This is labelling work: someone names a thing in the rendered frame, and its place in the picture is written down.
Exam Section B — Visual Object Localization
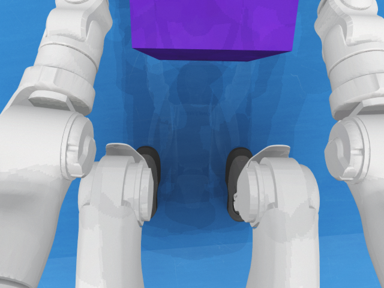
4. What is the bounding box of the robot right shin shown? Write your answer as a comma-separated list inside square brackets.
[233, 145, 320, 219]

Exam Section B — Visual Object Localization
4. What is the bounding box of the left robot forearm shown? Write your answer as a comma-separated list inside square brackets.
[0, 0, 113, 117]

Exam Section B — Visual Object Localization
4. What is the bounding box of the left robot thigh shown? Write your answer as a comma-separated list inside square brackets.
[76, 155, 154, 288]

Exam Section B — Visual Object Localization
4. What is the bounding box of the carton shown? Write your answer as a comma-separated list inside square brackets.
[130, 0, 299, 62]

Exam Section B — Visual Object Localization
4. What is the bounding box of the robot right upper arm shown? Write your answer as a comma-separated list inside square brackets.
[324, 114, 384, 288]

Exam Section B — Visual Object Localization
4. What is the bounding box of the right robot forearm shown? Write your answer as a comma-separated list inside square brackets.
[314, 0, 384, 121]

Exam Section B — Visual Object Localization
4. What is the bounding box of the robot left upper arm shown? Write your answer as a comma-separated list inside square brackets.
[0, 104, 97, 288]

